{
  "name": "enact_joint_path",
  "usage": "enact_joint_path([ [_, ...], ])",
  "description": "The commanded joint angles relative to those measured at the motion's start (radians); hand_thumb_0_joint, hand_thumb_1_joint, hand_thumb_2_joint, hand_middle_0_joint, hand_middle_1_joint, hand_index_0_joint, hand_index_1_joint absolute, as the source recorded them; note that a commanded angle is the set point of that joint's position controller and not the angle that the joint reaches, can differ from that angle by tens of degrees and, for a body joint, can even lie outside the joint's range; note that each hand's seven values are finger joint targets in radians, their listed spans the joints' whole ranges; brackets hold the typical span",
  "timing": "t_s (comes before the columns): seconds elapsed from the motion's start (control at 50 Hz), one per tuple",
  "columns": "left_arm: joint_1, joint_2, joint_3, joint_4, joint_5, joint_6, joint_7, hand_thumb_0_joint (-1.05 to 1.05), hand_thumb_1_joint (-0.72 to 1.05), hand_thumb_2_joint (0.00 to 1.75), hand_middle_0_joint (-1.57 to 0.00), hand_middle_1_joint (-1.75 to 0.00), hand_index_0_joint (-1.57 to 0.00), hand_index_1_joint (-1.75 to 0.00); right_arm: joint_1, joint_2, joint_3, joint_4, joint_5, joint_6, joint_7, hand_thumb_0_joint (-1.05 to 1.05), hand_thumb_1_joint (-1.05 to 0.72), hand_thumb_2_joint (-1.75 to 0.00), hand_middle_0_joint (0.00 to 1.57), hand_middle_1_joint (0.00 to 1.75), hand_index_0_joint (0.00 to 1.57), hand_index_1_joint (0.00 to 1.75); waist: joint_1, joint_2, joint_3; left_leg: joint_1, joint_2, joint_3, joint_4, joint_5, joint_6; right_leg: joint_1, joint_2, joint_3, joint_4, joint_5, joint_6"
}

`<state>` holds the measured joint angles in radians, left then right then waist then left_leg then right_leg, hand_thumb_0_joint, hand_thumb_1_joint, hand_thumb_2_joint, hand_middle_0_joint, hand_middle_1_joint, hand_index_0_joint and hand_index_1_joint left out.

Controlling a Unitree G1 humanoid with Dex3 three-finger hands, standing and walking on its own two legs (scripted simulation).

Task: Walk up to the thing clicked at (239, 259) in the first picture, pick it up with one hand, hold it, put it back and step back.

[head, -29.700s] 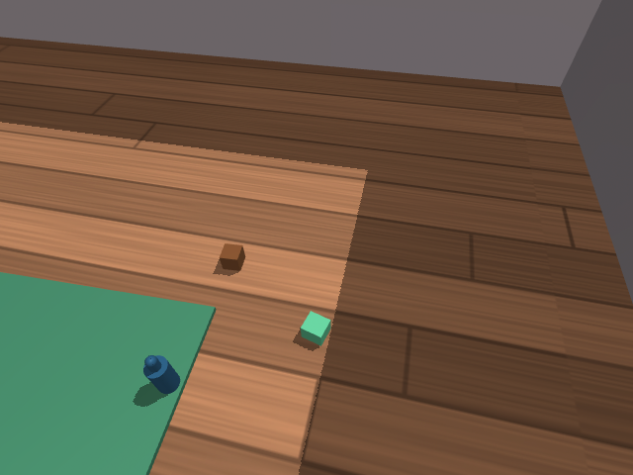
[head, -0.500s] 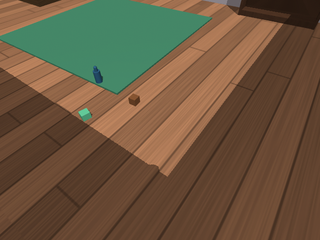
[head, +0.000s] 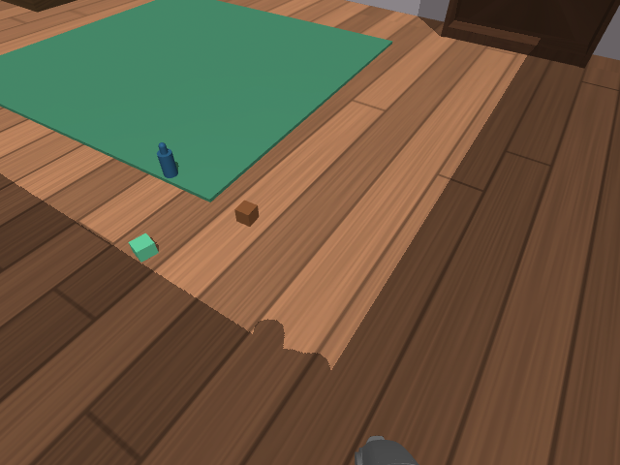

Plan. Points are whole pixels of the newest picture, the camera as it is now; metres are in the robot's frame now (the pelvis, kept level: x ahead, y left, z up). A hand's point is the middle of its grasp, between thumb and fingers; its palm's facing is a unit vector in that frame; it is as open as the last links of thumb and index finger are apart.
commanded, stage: walk up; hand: left
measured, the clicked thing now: (247, 213) +1.30 +0.25 -0.74
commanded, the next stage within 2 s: none
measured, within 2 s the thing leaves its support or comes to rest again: neither
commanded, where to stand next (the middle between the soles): +0.97 -0.05 m, yaw +1 degrees
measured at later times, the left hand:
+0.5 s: hand (187, 370) +0.30 +0.21 -0.13, palm faces +0.01 -0.92 -0.39, open 7.4 cm
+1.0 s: hand (211, 250) +0.57 +0.21 -0.14, palm faces -0.06 -0.93 -0.36, open 7.4 cm
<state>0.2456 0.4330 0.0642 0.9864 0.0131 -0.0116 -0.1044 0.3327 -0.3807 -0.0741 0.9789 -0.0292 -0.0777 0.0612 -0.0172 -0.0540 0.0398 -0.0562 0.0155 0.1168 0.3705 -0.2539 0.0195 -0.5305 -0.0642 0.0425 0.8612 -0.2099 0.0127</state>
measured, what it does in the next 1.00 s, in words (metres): walks ahead: right foot, then left foot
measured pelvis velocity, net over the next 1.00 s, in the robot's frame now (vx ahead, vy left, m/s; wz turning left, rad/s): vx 0.49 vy -0.07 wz -0.02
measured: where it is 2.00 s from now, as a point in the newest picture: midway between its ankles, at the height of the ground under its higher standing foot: (324, 294)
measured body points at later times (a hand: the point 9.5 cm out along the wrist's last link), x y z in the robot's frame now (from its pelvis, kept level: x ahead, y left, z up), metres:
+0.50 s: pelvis +0.25 -0.07 +0.00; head +0.27 -0.09 +0.45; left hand +0.30 +0.25 -0.10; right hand +0.35 -0.39 -0.12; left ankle +0.36 +0.10 -0.69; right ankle +0.20 -0.16 -0.74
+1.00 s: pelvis +0.49 -0.07 -0.01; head +0.51 -0.07 +0.44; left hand +0.57 +0.25 -0.12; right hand +0.55 -0.38 -0.11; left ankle +0.46 +0.05 -0.74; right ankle +0.62 -0.22 -0.71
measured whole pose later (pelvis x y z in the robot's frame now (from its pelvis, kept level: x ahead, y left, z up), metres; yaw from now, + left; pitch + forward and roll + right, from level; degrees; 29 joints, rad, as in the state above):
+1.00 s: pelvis +0.49 -0.07 -0.01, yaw -1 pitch -3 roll +2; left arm 0.28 0.43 0.05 0.87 0.00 -0.04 -0.07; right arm 0.31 -0.38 -0.05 0.84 -0.01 -0.08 0.05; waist -0.01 -0.04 0.10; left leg -0.08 0.01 0.11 0.43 -0.29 0.01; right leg -0.51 -0.11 0.01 0.77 -0.22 -0.01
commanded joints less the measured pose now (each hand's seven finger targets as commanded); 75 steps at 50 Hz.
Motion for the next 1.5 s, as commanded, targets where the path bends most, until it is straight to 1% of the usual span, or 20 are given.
enact_joint_path([
  [0.0,-0.119,0.189,0.051,-0.116,0.007,-0.031,-0.006,0.00,0.90,0.90,-0.20,-0.30,-0.20,-0.30,-0.069,-0.311,-0.079,-0.116,0.015,-0.038,-0.020,0.00,-0.90,-0.90,0.20,0.30,0.20,0.30,-0.009,0.165,0.107,-0.104,0.248,-0.174,-0.256,-0.253,0.163,-0.010,-0.053,-0.037,-0.168,0.066,0.001],
  [0.1,-0.171,0.159,0.047,-0.133,0.009,-0.048,0.001,0.00,0.90,0.90,-0.20,-0.30,-0.20,-0.30,-0.023,-0.310,-0.078,-0.126,0.011,-0.022,-0.024,0.00,-0.90,-0.90,0.20,0.30,0.20,0.30,-0.025,0.145,0.051,-0.032,0.247,-0.122,-0.108,0.052,0.159,0.107,-0.010,-0.123,-0.287,0.036,-0.037],
  [0.16,0.087,0.219,0.083,-0.062,0.010,-0.069,0.032,0.00,0.90,0.90,-0.20,-0.30,-0.20,-0.30,0.016,-0.237,-0.047,-0.145,0.012,-0.012,-0.030,0.00,-0.90,-0.90,0.20,0.30,0.20,0.30,0.103,-0.049,-0.143,-0.143,0.148,-0.027,0.383,0.267,0.089,0.555,0.026,-0.108,-0.380,-0.034,-0.073],
  [0.2,0.207,0.360,0.116,-0.064,0.003,-0.080,0.057,0.00,0.90,0.90,-0.20,-0.30,-0.20,-0.30,0.051,-0.190,-0.021,-0.174,0.031,-0.010,-0.032,0.00,-0.90,-0.90,0.20,0.30,0.20,0.30,0.138,-0.283,-0.185,-0.575,-0.058,-0.043,0.750,-0.243,0.012,0.824,-0.334,0.567,-0.588,-0.175,-0.218],
  [0.22,0.174,0.363,0.118,-0.081,-0.010,-0.077,0.059,0.00,0.90,0.90,-0.20,-0.30,-0.20,-0.30,-0.018,-0.266,-0.035,-0.164,0.021,-0.005,-0.044,0.00,-0.90,-0.90,0.20,0.30,0.20,0.30,0.152,-0.199,-0.144,-0.596,0.012,-0.119,0.831,-0.264,0.014,0.750,-0.380,0.603,-0.581,-0.077,-0.290],
  [0.32,0.030,0.225,0.070,-0.136,-0.023,-0.087,0.075,0.00,0.90,0.90,-0.20,-0.30,-0.20,-0.30,-0.001,-0.211,-0.028,-0.130,0.035,0.007,-0.021,0.00,-0.90,-0.90,0.20,0.30,0.20,0.30,0.038,-0.094,0.004,-0.458,0.062,-0.185,0.723,-0.038,0.019,0.403,-0.177,0.094,-0.574,0.227,-0.189],
  [0.52,0.054,0.231,0.066,-0.192,-0.002,-0.096,0.066,0.00,0.90,0.90,-0.20,-0.30,-0.20,-0.30,-0.222,-0.180,-0.038,-0.202,0.016,0.006,0.025,0.00,-0.90,-0.90,0.20,0.30,0.20,0.30,0.082,-0.059,0.057,-0.361,0.059,-0.058,0.225,0.226,-0.009,0.374,-0.153,-0.064,-0.602,0.182,-0.169],
  [0.6,0.049,0.252,0.063,-0.202,-0.006,-0.083,0.076,0.00,0.90,0.90,-0.20,-0.30,-0.20,-0.30,-0.108,-0.213,-0.061,-0.178,0.002,0.002,0.015,0.00,-0.90,-0.90,0.20,0.30,0.20,0.30,0.001,0.015,-0.024,-0.154,0.027,-0.041,0.164,0.138,0.046,0.370,-0.178,-0.060,-0.404,0.308,-0.174],
  [0.62,0.063,0.214,0.048,-0.215,-0.005,-0.080,0.081,0.00,0.90,0.90,-0.20,-0.30,-0.20,-0.30,0.041,-0.262,-0.078,-0.140,-0.015,-0.004,0.005,0.00,-0.90,-0.90,0.20,0.30,0.20,0.30,-0.065,0.127,-0.126,0.041,0.026,-0.084,0.151,0.087,0.088,0.318,-0.117,-0.096,-0.157,0.345,-0.140],
  [0.64,0.134,0.140,0.020,-0.215,-0.019,-0.075,0.084,0.00,0.90,0.90,-0.20,-0.30,-0.20,-0.30,0.151,-0.326,-0.104,-0.125,-0.032,-0.009,-0.010,0.00,-0.90,-0.90,0.20,0.30,0.20,0.30,-0.098,0.315,-0.216,0.225,0.168,-0.301,0.084,-0.066,0.137,0.146,-0.026,-0.138,0.121,0.163,-0.096],
  [0.66,0.206,0.109,0.016,-0.208,-0.032,-0.069,0.085,0.00,0.90,0.90,-0.20,-0.30,-0.20,-0.30,0.140,-0.375,-0.113,-0.162,-0.021,-0.014,-0.021,0.00,-0.90,-0.90,0.20,0.30,0.20,0.30,-0.071,0.397,-0.253,0.376,0.394,-0.752,0.000,-0.095,0.219,-0.098,0.147,-0.073,0.299,-0.329,-0.054],
  [0.68,0.169,0.224,0.037,-0.186,-0.026,-0.060,0.102,0.00,0.90,0.90,-0.20,-0.30,-0.20,-0.30,0.107,-0.374,-0.119,-0.168,0.020,-0.010,-0.024,0.00,-0.90,-0.90,0.20,0.30,0.20,0.30,-0.080,0.279,-0.252,0.362,0.426,-0.817,-0.044,-0.085,0.295,-0.132,0.079,0.021,0.379,-0.338,-0.082],
  [0.76,0.148,0.189,0.025,-0.157,-0.034,-0.062,0.082,0.00,0.90,0.90,-0.20,-0.30,-0.20,-0.30,-0.031,-0.245,-0.054,-0.194,0.045,-0.016,-0.043,0.00,-0.90,-0.90,0.20,0.30,0.20,0.30,0.008,0.139,-0.023,-0.034,0.267,-0.295,-0.076,0.353,0.137,0.019,0.007,0.087,0.279,-0.129,-0.061],
  [0.9,0.056,0.154,0.031,-0.192,-0.009,-0.052,0.041,0.00,0.90,0.90,-0.20,-0.30,-0.20,-0.30,-0.039,-0.269,-0.059,-0.219,0.024,-0.036,-0.032,0.00,-0.90,-0.90,0.20,0.30,0.20,0.30,0.003,0.190,0.056,-0.085,0.232,-0.144,-0.124,0.242,0.210,-0.002,-0.051,-0.034,-0.034,-0.033,-0.004],
  [1.04,0.095,0.157,0.061,-0.153,-0.004,-0.072,0.042,0.00,0.90,0.90,-0.20,-0.30,-0.20,-0.30,-0.069,-0.280,-0.057,-0.245,0.031,-0.011,-0.024,0.00,-0.90,-0.90,0.20,0.30,0.20,0.30,0.060,0.159,-0.013,-0.226,0.213,-0.141,0.066,0.068,0.149,0.356,0.010,-0.118,-0.281,0.100,-0.043],
  [1.08,0.237,0.243,0.096,-0.114,0.005,-0.090,0.064,0.00,0.90,0.90,-0.20,-0.30,-0.20,-0.30,0.001,-0.190,-0.025,-0.246,0.027,-0.007,-0.023,0.00,-0.90,-0.90,0.20,0.30,0.20,0.30,0.127,-0.109,-0.120,-0.329,0.098,-0.053,0.460,0.027,0.094,0.592,-0.038,-0.004,-0.383,-0.092,-0.068],
  [1.12,0.237,0.344,0.108,-0.147,-0.003,-0.098,0.079,0.00,0.90,0.90,-0.20,-0.30,-0.20,-0.30,0.051,-0.209,-0.020,-0.234,0.030,0.011,-0.027,0.00,-0.90,-0.90,0.20,0.30,0.20,0.30,0.116,-0.180,-0.079,-0.569,-0.047,-0.127,0.804,-0.261,0.020,0.598,-0.374,0.602,-0.648,-0.351,-0.185],
  [1.14,0.183,0.347,0.105,-0.164,-0.012,-0.093,0.080,0.00,0.90,0.90,-0.20,-0.30,-0.20,-0.30,0.026,-0.266,-0.034,-0.220,0.024,0.016,-0.036,0.00,-0.90,-0.90,0.20,0.30,0.20,0.30,0.108,-0.160,-0.039,-0.577,0.000,-0.159,0.850,-0.252,0.021,0.524,-0.391,0.639,-0.652,-0.357,-0.246],
  [1.24,0.055,0.223,0.065,-0.188,-0.019,-0.102,0.087,0.00,0.90,0.90,-0.20,-0.30,-0.20,-0.30,0.080,-0.224,-0.029,-0.141,0.038,0.032,-0.017,0.00,-0.90,-0.90,0.20,0.30,0.20,0.30,0.019,-0.103,0.034,-0.444,0.036,-0.217,0.708,-0.025,0.012,0.319,-0.176,0.135,-0.636,-0.032,-0.130],
  [1.48,0.113,0.253,0.088,-0.201,0.002,-0.107,0.088,0.00,0.90,0.90,-0.20,-0.30,-0.20,-0.30,-0.126,-0.205,-0.041,-0.199,0.000,0.036,0.021,0.00,-0.90,-0.90,0.20,0.30,0.20,0.30,0.075,-0.045,0.085,-0.510,0.087,-0.169,0.311,0.092,-0.022,0.403,-0.228,0.035,-0.669,-0.198,-0.188],
])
